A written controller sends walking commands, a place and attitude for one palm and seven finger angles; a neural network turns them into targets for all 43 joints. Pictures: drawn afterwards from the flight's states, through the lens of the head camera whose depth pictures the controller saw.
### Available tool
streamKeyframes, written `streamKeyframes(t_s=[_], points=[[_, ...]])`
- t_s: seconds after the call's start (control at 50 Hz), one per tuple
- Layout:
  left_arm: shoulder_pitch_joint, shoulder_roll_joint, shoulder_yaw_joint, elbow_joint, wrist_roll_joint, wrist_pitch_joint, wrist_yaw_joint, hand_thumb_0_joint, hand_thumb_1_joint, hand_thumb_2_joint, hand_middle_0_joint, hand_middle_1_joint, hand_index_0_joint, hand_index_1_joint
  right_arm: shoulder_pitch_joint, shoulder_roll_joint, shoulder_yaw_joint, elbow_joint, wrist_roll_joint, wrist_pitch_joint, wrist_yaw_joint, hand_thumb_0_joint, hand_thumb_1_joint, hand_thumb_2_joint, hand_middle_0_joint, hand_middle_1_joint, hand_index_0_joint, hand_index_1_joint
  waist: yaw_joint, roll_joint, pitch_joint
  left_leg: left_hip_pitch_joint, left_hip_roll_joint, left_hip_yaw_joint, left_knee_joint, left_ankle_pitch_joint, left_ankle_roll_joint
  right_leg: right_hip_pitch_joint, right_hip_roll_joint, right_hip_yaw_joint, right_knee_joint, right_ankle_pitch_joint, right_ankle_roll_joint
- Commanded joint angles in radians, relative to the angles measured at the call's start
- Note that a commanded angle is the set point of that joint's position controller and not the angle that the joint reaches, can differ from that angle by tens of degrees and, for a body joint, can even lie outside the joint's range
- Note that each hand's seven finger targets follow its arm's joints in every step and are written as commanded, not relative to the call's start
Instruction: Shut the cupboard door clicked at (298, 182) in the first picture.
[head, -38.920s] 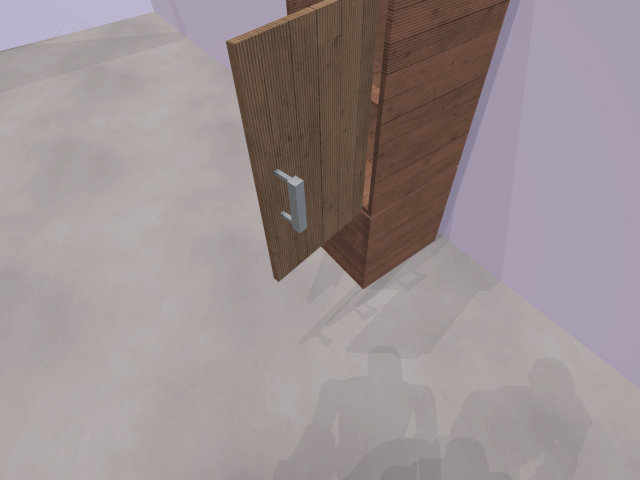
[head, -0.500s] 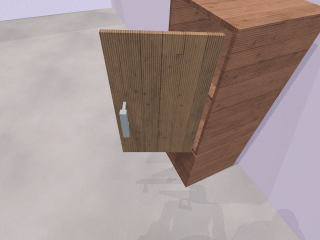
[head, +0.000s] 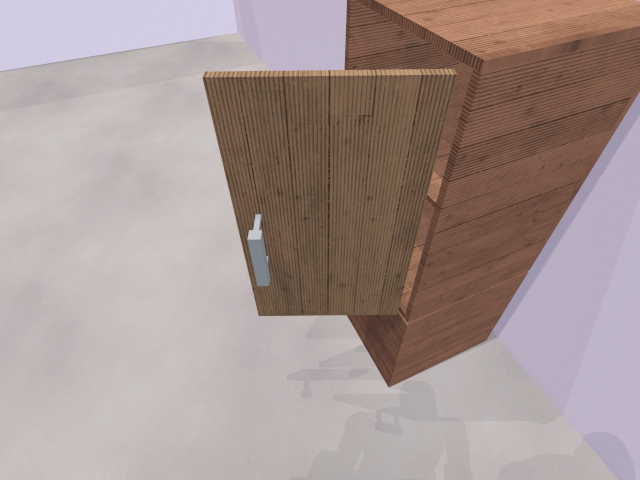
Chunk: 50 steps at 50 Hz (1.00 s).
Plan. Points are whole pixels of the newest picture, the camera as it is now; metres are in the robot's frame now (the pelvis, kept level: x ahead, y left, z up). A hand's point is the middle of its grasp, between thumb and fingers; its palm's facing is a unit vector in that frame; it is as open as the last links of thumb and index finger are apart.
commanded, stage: look again from close up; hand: left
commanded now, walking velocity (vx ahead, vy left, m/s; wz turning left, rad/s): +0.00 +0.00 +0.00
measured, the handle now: (260, 250) +0.52 +0.14 -0.07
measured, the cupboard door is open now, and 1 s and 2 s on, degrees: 66 66 66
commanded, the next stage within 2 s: shuffle to correct the standing spot in 0.22 s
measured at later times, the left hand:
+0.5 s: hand out of the picture +0.01 +0.18 -0.18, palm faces -0.01 -0.98 -0.19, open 7.4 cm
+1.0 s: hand out of the picture -0.04 +0.10 -0.19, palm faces +0.06 -1.00 -0.08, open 7.4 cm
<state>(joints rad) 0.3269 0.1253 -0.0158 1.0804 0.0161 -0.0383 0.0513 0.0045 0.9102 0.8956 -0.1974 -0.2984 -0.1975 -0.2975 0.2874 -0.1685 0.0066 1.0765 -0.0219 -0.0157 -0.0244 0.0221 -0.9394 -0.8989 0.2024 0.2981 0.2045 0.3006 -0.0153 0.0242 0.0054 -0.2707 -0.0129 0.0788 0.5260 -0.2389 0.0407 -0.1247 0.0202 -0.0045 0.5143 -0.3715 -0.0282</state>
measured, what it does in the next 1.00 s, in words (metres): steps on the spot: left foot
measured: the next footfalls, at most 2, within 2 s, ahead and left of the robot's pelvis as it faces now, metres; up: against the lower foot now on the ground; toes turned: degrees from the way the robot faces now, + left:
left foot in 0.94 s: +0.13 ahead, +0.05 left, +0.00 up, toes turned +9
right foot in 1.38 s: +0.16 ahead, -0.25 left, +0.00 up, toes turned -2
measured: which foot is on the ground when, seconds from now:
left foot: down 0.00-0.68, up 0.70-0.92, down 0.94-1.00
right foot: down 0.00-0.96, up 0.98-1.00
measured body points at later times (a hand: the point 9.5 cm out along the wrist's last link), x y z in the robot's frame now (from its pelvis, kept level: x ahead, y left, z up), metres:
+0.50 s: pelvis +0.01 +0.00 +0.00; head +0.01 +0.02 +0.45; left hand +0.01 +0.23 -0.16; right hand +0.04 -0.23 -0.15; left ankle +0.03 +0.09 -0.73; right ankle -0.06 -0.10 -0.73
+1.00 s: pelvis +0.07 -0.03 -0.02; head +0.09 +0.01 +0.43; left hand -0.04 +0.16 -0.18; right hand +0.15 -0.26 -0.15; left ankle +0.10 +0.04 -0.73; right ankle -0.04 -0.11 -0.70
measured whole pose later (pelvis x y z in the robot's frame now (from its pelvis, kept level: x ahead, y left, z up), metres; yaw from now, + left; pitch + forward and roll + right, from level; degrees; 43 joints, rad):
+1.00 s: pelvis +0.07 -0.03 -0.02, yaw +0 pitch +0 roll -1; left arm 0.47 0.13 0.01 1.13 0.03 0.01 0.02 0.00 0.91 0.90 -0.20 -0.30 -0.20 -0.30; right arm 0.16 -0.12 -0.01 1.03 -0.02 -0.04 -0.04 0.00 -0.91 -0.90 0.20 0.30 0.20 0.30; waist 0.02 -0.08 0.06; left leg -0.36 0.02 0.16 0.68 -0.31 0.08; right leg -0.23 0.06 -0.06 0.90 -0.52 -0.05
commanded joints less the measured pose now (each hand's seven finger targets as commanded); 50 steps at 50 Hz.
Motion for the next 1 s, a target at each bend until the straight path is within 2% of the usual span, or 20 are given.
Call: streamKeyframes(t_s=[0.0,0.14,0.3,0.36,0.44,0.54,0.58,0.62,0.64,0.66,0.68,0.74,0.78,0.82,0.88,0.9,0.92,0.94,0.96,0.98], points=[[0.068,0.118,0.012,-0.039,-0.004,-0.006,0.005,0.0,0.9,0.9,-0.2,-0.3,-0.2,-0.3,0.025,-0.087,-0.012,-0.048,0.007,-0.021,0.002,0.0,-0.9,-0.9,0.2,0.3,0.2,0.3,0.014,-0.071,0.067,0.062,0.103,-0.124,-0.082,0.192,0.009,-0.122,-0.101,0.106,-0.107,0.256,-0.026],[0.036,0.16,0.016,-0.056,-0.003,0.007,-0.002,0.0,0.9,0.9,-0.2,-0.3,-0.2,-0.3,-0.021,-0.122,-0.015,-0.049,0.008,-0.019,0.0,0.0,-0.9,-0.9,0.2,0.3,0.2,0.3,0.018,-0.027,0.052,0.084,0.113,-0.125,-0.108,0.162,0.01,-0.114,-0.1,0.107,-0.121,0.203,-0.02],[0.015,0.193,0.021,-0.057,-0.002,0.007,-0.007,0.0,0.9,0.9,-0.2,-0.3,-0.2,-0.3,-0.06,-0.15,-0.021,-0.042,0.01,-0.022,-0.002,0.0,-0.9,-0.9,0.2,0.3,0.2,0.3,0.02,-0.035,0.003,0.124,0.124,-0.115,-0.101,0.229,0.012,-0.083,-0.11,0.113,-0.128,0.293,-0.014],[0.049,0.146,0.012,-0.033,0.002,0.019,-0.01,0.0,0.9,0.9,-0.2,-0.3,-0.2,-0.3,-0.041,-0.11,-0.011,-0.022,0.007,-0.013,0.0,0.0,-0.9,-0.9,0.2,0.3,0.2,0.3,0.02,-0.046,0.028,0.098,0.131,-0.128,-0.114,0.09,0.019,-0.091,-0.091,0.074,-0.123,0.129,-0.008],[0.063,0.144,0.018,-0.038,0.01,0.036,-0.024,0.0,0.9,0.9,-0.2,-0.3,-0.2,-0.3,-0.034,-0.154,-0.031,-0.028,-0.001,0.001,0.0,0.0,-0.9,-0.9,0.2,0.3,0.2,0.3,0.016,0.013,0.101,0.03,0.185,-0.229,-0.208,-0.19,0.052,-0.167,-0.057,0.015,-0.058,-0.053,-0.012],[0.091,0.129,0.027,-0.046,0.018,0.041,-0.036,0.0,0.9,0.9,-0.2,-0.3,-0.2,-0.3,0.0,-0.191,-0.057,-0.044,-0.002,0.002,-0.009,0.0,-0.9,-0.9,0.2,0.3,0.2,0.3,0.016,0.083,0.063,0.06,0.285,-0.349,-0.256,-0.251,0.123,-0.241,-0.034,-0.027,0.081,-0.067,-0.011],[0.105,0.123,0.032,-0.044,0.02,0.039,-0.039,0.0,0.9,0.9,-0.2,-0.3,-0.2,-0.3,0.002,-0.18,-0.059,-0.048,-0.002,0.002,-0.013,0.0,-0.9,-0.9,0.2,0.3,0.2,0.3,0.025,0.044,0.046,0.021,0.281,-0.314,-0.212,-0.184,0.122,-0.191,-0.041,-0.021,0.038,-0.039,-0.016],[0.147,0.13,0.039,-0.034,0.018,0.031,-0.04,0.0,0.9,0.9,-0.2,-0.3,-0.2,-0.3,-0.023,-0.147,-0.055,-0.06,0.0,-0.002,-0.01,0.0,-0.9,-0.9,0.2,0.3,0.2,0.3,0.048,-0.025,0.028,-0.082,0.203,-0.206,-0.11,-0.147,0.075,-0.065,-0.08,0.03,-0.092,-0.008,-0.024],[0.174,0.148,0.043,-0.025,0.016,0.027,-0.037,0.0,0.9,0.9,-0.2,-0.3,-0.2,-0.3,-0.045,-0.115,-0.047,-0.068,0.004,-0.005,-0.007,0.0,-0.9,-0.9,0.2,0.3,0.2,0.3,0.061,-0.121,0.034,-0.167,0.124,-0.099,0.017,-0.113,0.039,0.004,-0.136,0.122,-0.171,-0.004,-0.045],[0.211,0.181,0.054,-0.012,0.017,0.025,-0.029,0.0,0.9,0.9,-0.2,-0.3,-0.2,-0.3,-0.075,-0.056,-0.035,-0.084,0.006,-0.007,-0.005,0.0,-0.9,-0.9,0.2,0.3,0.2,0.3,0.072,-0.295,0.056,-0.275,0.029,0.021,0.166,-0.153,0.003,0.073,-0.228,0.236,-0.246,0.124,-0.075],[0.241,0.173,0.053,-0.002,0.017,0.019,-0.021,0.0,0.9,0.9,-0.2,-0.3,-0.2,-0.3,-0.132,-0.056,-0.034,-0.103,0.002,-0.007,-0.004,0.0,-0.9,-0.9,0.2,0.3,0.2,0.3,0.094,-0.297,0.097,-0.347,0.017,0.015,0.314,-0.286,-0.001,0.077,-0.302,0.284,-0.249,0.406,-0.104],[0.255,0.139,0.044,0.012,0.02,0.004,-0.008,0.0,0.9,0.9,-0.2,-0.3,-0.2,-0.3,-0.111,-0.039,-0.036,-0.087,0.001,-0.013,0.0,0.0,-0.9,-0.9,0.2,0.3,0.2,0.3,0.069,-0.14,0.048,-0.398,0.039,-0.001,0.465,-0.271,0.002,0.21,-0.268,0.148,-0.123,0.936,-0.168],[0.269,0.143,0.043,0.016,0.022,0.001,-0.001,0.0,0.9,0.9,-0.2,-0.3,-0.2,-0.3,-0.135,-0.018,-0.032,-0.091,0.004,-0.013,0.006,0.0,-0.9,-0.9,0.2,0.3,0.2,0.3,0.074,-0.101,0.049,-0.4,0.039,0.026,0.413,-0.255,0.0,0.235,-0.244,0.107,-0.104,1.0,-0.165],[0.251,0.142,0.041,0.019,0.024,0.007,-0.003,0.0,0.9,0.9,-0.2,-0.3,-0.2,-0.3,-0.145,-0.007,-0.03,-0.096,0.006,-0.011,0.004,0.0,-0.9,-0.9,0.2,0.3,0.2,0.3,0.061,-0.119,0.052,-0.307,0.033,0.05,0.316,-0.211,0.002,0.158,-0.223,0.095,-0.11,0.928,-0.171],[0.167,0.136,0.039,0.001,0.011,0.017,-0.014,0.0,0.9,0.9,-0.2,-0.3,-0.2,-0.3,0.016,-0.013,-0.035,-0.04,0.004,-0.014,-0.011,0.0,-0.9,-0.9,0.2,0.3,0.2,0.3,-0.03,-0.123,0.004,0.022,0.001,0.084,0.061,0.013,0.012,-0.003,-0.138,0.014,0.014,0.874,-0.117],[0.163,0.135,0.039,-0.001,0.007,0.019,-0.018,0.0,0.9,0.9,-0.2,-0.3,-0.2,-0.3,0.119,-0.052,-0.045,-0.004,0.001,-0.018,-0.02,0.0,-0.9,-0.9,0.2,0.3,0.2,0.3,-0.074,-0.094,-0.053,0.215,0.06,0.022,-0.007,0.159,0.036,-0.102,-0.122,0.005,0.168,0.767,-0.083],[0.191,0.099,0.039,-0.012,-0.002,0.02,-0.022,0.0,0.9,0.9,-0.2,-0.3,-0.2,-0.3,0.208,-0.149,-0.067,0.009,-0.011,-0.024,-0.031,0.0,-0.9,-0.9,0.2,0.3,0.2,0.3,-0.095,0.096,-0.13,0.384,0.32,-0.303,-0.056,0.415,0.15,-0.29,-0.039,-0.05,0.433,0.363,-0.021],[0.185,0.096,0.035,-0.042,-0.003,0.015,-0.021,0.0,0.9,0.9,-0.2,-0.3,-0.2,-0.3,0.253,-0.207,-0.072,0.008,0.0,-0.02,-0.036,0.0,-0.9,-0.9,0.2,0.3,0.2,0.3,-0.085,0.191,-0.167,0.42,0.543,-0.571,-0.155,0.657,0.282,-0.42,0.009,-0.029,0.678,-0.207,0.002],[0.145,0.141,0.051,-0.069,0.01,0.031,-0.017,0.0,0.9,0.9,-0.2,-0.3,-0.2,-0.3,0.203,-0.214,-0.075,-0.014,0.008,-0.01,-0.031,0.0,-0.9,-0.9,0.2,0.3,0.2,0.3,-0.075,0.058,-0.088,0.277,0.577,-0.553,-0.189,0.474,0.327,-0.426,-0.036,0.046,0.766,-0.223,-0.011],[0.072,0.122,0.059,-0.07,0.022,0.041,-0.018,0.0,0.9,0.9,-0.2,-0.3,-0.2,-0.3,0.133,-0.173,-0.068,-0.019,0.002,-0.012,-0.036,0.0,-0.9,-0.9,0.2,0.3,0.2,0.3,-0.055,0.062,0.026,0.133,0.512,-0.487,-0.234,0.373,0.273,-0.459,-0.051,0.058,0.778,-0.148,-0.001]])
